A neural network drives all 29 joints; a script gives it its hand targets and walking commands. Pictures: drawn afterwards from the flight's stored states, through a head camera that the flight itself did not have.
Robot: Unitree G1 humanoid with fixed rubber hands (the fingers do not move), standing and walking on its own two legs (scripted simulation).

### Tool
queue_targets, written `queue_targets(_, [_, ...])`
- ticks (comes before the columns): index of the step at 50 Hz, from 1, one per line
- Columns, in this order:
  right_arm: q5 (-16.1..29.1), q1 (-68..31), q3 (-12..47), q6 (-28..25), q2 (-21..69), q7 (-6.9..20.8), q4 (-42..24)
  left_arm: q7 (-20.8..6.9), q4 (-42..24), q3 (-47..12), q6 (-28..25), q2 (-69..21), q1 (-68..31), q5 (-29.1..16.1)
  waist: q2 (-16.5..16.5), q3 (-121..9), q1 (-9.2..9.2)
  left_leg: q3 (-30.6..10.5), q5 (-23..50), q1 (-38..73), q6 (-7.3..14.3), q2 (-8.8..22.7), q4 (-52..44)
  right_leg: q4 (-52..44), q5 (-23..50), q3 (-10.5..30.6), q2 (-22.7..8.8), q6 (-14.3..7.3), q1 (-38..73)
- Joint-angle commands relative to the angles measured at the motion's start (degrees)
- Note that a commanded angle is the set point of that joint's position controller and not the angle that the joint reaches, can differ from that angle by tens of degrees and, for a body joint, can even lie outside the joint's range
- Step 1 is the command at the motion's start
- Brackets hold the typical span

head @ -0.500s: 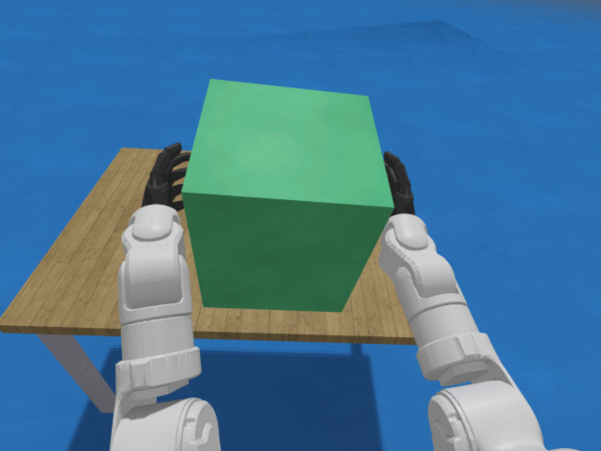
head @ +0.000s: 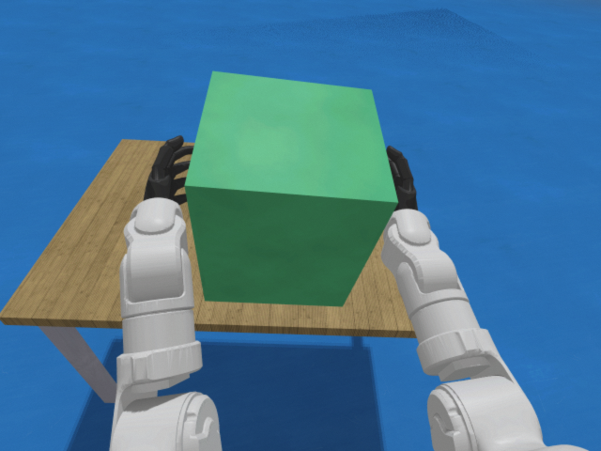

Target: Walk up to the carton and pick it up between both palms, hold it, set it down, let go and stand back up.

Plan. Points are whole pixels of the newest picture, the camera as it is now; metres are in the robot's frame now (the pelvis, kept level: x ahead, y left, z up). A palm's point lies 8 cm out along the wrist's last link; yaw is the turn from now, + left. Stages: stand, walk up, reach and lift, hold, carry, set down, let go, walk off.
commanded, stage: hold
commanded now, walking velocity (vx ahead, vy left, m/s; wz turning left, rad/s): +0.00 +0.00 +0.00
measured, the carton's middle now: (284, 200) +0.41 +0.01 +0.14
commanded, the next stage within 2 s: none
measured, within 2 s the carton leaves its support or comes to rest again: neither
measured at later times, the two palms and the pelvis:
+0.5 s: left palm (160, 208) +0.35 +0.16 +0.19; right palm (399, 213) +0.35 -0.14 +0.17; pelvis -0.01 +0.00 +0.00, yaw +0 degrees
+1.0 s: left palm (164, 206) +0.36 +0.16 +0.18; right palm (400, 209) +0.36 -0.14 +0.17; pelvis +0.01 +0.00 +0.00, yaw +0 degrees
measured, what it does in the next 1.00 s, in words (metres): stands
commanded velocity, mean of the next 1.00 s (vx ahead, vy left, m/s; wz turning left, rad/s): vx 0.00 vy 0.00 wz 0.00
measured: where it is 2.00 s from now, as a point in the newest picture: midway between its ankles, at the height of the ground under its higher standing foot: outside the picture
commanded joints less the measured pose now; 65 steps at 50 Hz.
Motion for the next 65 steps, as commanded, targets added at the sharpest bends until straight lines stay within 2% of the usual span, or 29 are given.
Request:
queue_targets(1, [4.5,-43.8,23.5,-4.8,26.3,7.7,-22.4,-7.9,-5.3,-24.6,-3.4,-24.7,-28.1,-8.9,1.4,-27.9,-0.34,4.8,15.0,5.0,0.2,-3.2,0.0,0.4,12.6,-2.2,2.1,3.1,9.6])
queue_targets(3, [4.6,-42.7,24.3,-4.3,26.8,6.9,-21.6,-8.1,-4.0,-23.9,-3.3,-23.8,-27.6,-8.5,0.7,-25.8,-0.77,4.7,15.2,4.4,0.7,-3.6,-0.1,0.5,15.5,-1.7,1.7,3.8,10.2])
queue_targets(5, [5.5,-41.8,25.2,-4.1,27.0,6.9,-21.2,-8.1,-6.1,-24.3,-3.5,-24.1,-28.1,-8.5,2.3,-26.1,-0.97,4.5,16.7,5.2,0.1,-3.8,0.1,0.8,16.7,-1.4,1.5,3.5,10.8])
queue_targets(8, [5.1,-41.3,23.7,-3.9,25.9,7.2,-21.1,-8.4,-5.5,-23.6,-3.0,-24.1,-27.3,-7.3,2.7,-22.9,-0.33,4.8,14.4,4.3,-0.6,-3.3,-0.3,-0.4,11.1,-2.2,2.2,2.9,9.2])
queue_targets(10, [4.2,-41.7,22.6,-3.9,25.6,7.4,-20.1,-8.5,-4.7,-23.7,-2.8,-24.4,-28.2,-7.5,3.1,-19.6,-0.94,4.8,11.9,3.9,-0.1,-3.2,-1.3,-1.3,7.9,-2.2,1.7,2.9,6.6])
queue_targets(13, [4.4,-40.4,22.8,-3.9,26.2,7.6,-19.9,-8.6,-6.2,-24.0,-2.9,-24.1,-28.6,-7.5,3.7,-20.7,-0.80,5.0,13.4,4.9,-0.4,-3.2,-1.1,-0.6,9.4,-2.7,1.8,2.8,7.7])
queue_targets(15, [5.0,-39.9,23.3,-4.1,25.9,7.4,-20.6,-8.3,-7.9,-26.0,-3.3,-24.9,-29.4,-8.6,4.7,-23.6,-2.00,4.4,15.8,6.5,-0.9,-3.1,-0.1,0.0,11.8,-2.6,2.1,2.6,8.1])
queue_targets(17, [5.0,-41.7,23.9,-4.4,25.9,7.4,-22.9,-8.2,-7.8,-26.4,-3.5,-25.1,-29.6,-9.0,3.8,-25.1,-1.43,4.3,17.8,7.5,-1.0,-2.9,0.5,0.1,12.2,-2.8,2.5,2.6,7.9])
queue_targets(18, [4.8,-42.0,23.4,-4.6,25.8,7.2,-22.9,-8.2,-7.0,-26.9,-3.6,-25.0,-30.3,-9.3,4.7,-24.7,-1.94,4.4,16.0,6.4,-1.0,-3.4,0.6,-0.1,10.9,-2.6,2.0,2.7,7.5])
queue_targets(20, [4.7,-41.9,23.9,-4.2,25.8,7.4,-22.5,-8.0,-5.8,-25.1,-3.3,-24.0,-28.1,-8.6,2.1,-24.1,-0.21,4.8,13.3,5.1,0.0,-3.1,-0.9,-0.4,9.8,-2.2,1.9,3.0,8.2])
queue_targets(23, [3.7,-42.6,22.5,-4.0,26.6,8.0,-19.8,-8.1,-3.7,-23.0,-3.0,-24.4,-29.2,-7.8,1.5,-20.4,0.29,5.3,7.2,2.3,0.6,-3.0,-2.7,-1.1,4.2,-2.7,2.2,2.7,6.5])
queue_targets(25, [2.2,-46.1,21.0,-4.8,26.2,8.6,-19.9,-8.1,-2.3,-23.6,-3.1,-24.7,-31.7,-7.9,2.8,-21.2,0.35,4.9,3.4,2.3,0.8,-2.7,-3.2,-1.1,-0.3,-3.0,1.9,2.5,4.5])
queue_targets(26, [1.8,-45.6,19.6,-5.0,26.7,8.8,-18.8,-7.7,-3.2,-24.7,-3.4,-25.8,-33.4,-8.6,5.0,-21.4,-0.69,5.0,3.0,2.4,0.1,-2.5,-3.3,-1.1,-1.2,-3.1,2.1,2.2,3.6])
queue_targets(28, [0.9,-46.6,18.4,-5.1,25.6,9.2,-16.8,-7.2,-0.9,-24.0,-3.6,-26.0,-34.0,-8.8,4.1,-21.9,-0.51,4.6,1.8,2.2,0.3,-2.0,-3.5,-1.5,-2.7,-3.4,2.1,1.6,2.8])
queue_targets(29, [0.4,-44.9,17.8,-5.3,26.2,9.4,-15.8,-7.1,-1.9,-25.3,-3.8,-26.5,-34.1,-9.1,4.3,-23.0,-1.68,4.5,1.5,3.4,0.2,-2.0,-3.6,-1.3,-2.5,-3.2,1.9,1.6,2.5])
queue_targets(30, [0.8,-46.4,18.0,-5.5,26.1,9.7,-15.5,-6.8,-1.6,-24.7,-3.9,-26.2,-34.9,-8.8,5.4,-22.9,-1.17,4.7,1.3,2.7,0.2,-1.7,-3.6,-1.0,-2.4,-3.1,2.1,1.5,3.3])
queue_targets(31, [0.6,-45.6,18.0,-5.9,25.9,9.8,-16.9,-6.8,-1.8,-25.6,-3.9,-27.3,-33.5,-9.2,5.5,-23.9,-1.88,4.5,4.0,3.2,0.0,-1.9,-2.8,-0.5,-0.5,-3.4,2.0,1.5,3.4])
queue_targets(33, [0.8,-44.7,18.6,-5.8,26.2,9.5,-15.7,-7.2,-0.2,-24.0,-4.1,-26.6,-31.7,-8.9,3.1,-24.9,-0.83,4.8,6.2,4.0,0.4,-2.5,-1.6,-0.6,1.3,-2.9,2.2,1.9,3.7])
queue_targets(35, [2.0,-44.8,20.0,-6.0,26.4,8.7,-17.4,-7.3,0.0,-23.6,-4.2,-25.1,-30.4,-8.5,2.2,-26.6,-1.15,4.7,10.8,4.5,0.6,-2.7,-0.7,-0.3,6.6,-2.4,1.7,2.6,6.6])
queue_targets(36, [3.2,-45.3,22.2,-6.1,27.5,8.4,-20.1,-7.2,-3.4,-25.1,-4.5,-26.4,-30.8,-9.6,2.6,-29.1,-1.00,4.2,14.2,5.2,0.2,-2.9,0.1,0.8,10.3,-2.3,2.0,3.0,7.8])
queue_targets(39, [5.2,-41.9,23.8,-5.3,26.7,7.4,-19.2,-7.2,-5.1,-25.9,-4.4,-25.4,-29.5,-9.2,3.0,-27.9,-1.60,4.2,19.9,6.2,-0.5,-3.1,1.6,0.9,15.5,-2.0,2.0,2.9,8.8])
queue_targets(44, [4.8,-38.5,23.0,-3.5,25.7,7.2,-18.3,-8.3,-5.2,-23.7,-2.7,-24.7,-26.9,-6.8,3.9,-19.9,-1.29,4.7,15.3,3.9,-0.8,-3.0,-0.5,-0.1,11.3,-2.4,1.8,2.7,7.8])
queue_targets(50, [6.5,-40.9,25.4,-4.1,25.3,7.3,-23.1,-8.3,-7.4,-25.6,-2.6,-25.1,-27.5,-8.3,4.2,-22.9,-0.75,4.5,19.5,6.7,-1.2,-2.9,0.8,0.3,13.2,-2.7,2.8,2.7,8.3])
queue_targets(53, [6.9,-40.7,25.0,-4.0,25.5,7.1,-24.5,-7.9,-10.3,-28.3,-3.0,-26.0,-28.8,-10.1,4.9,-25.6,-2.38,4.0,22.6,8.8,-2.1,-2.7,2.1,0.1,14.1,-2.6,3.0,2.1,7.0])
queue_targets(56, [5.9,-43.3,25.3,-4.1,25.8,6.9,-26.4,-7.7,-7.4,-26.9,-3.3,-25.1,-29.1,-9.8,2.6,-25.6,-0.98,4.1,14.7,5.4,-0.6,-3.3,0.0,-0.2,9.8,-2.7,2.6,2.7,7.4])
queue_targets(58, [5.3,-44.6,24.7,-4.1,27.0,7.1,-26.1,-7.5,-7.6,-27.4,-3.6,-25.7,-31.0,-10.4,2.5,-25.4,-1.11,4.1,12.4,4.3,0.0,-3.0,-0.9,-0.5,8.9,-2.4,2.5,2.5,7.3])
queue_targets(61, [3.2,-42.9,23.4,-3.5,25.6,7.6,-22.1,-7.6,-3.2,-24.9,-3.3,-24.0,-29.1,-8.9,1.1,-23.2,-0.52,4.7,7.7,3.8,0.8,-3.1,-1.7,-1.6,4.6,-2.5,2.1,3.0,6.3])
queue_targets(63, [1.7,-43.1,20.3,-3.3,25.3,8.4,-17.7,-8.0,-0.9,-22.9,-2.8,-24.4,-30.8,-7.6,3.3,-18.4,-0.16,5.1,2.0,1.0,0.6,-2.5,-3.9,-1.9,-1.5,-2.6,1.9,2.4,4.1])
queue_targets(65, [1.2,-42.6,18.5,-3.6,25.5,8.8,-16.4,-8.3,-0.2,-22.1,-2.4,-24.4,-30.5,-7.2,3.3,-18.7,-0.50,5.2,0.3,-0.1,0.9,-2.3,-4.7,-1.8,-1.9,-2.6,1.6,2.1,4.3])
